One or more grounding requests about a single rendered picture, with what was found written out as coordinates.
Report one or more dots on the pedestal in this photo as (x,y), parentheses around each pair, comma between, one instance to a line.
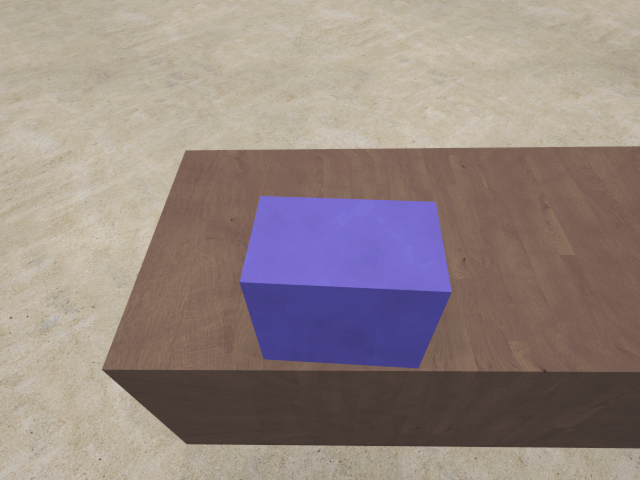
(538,344)

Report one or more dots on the carton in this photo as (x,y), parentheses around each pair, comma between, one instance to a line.
(345,281)

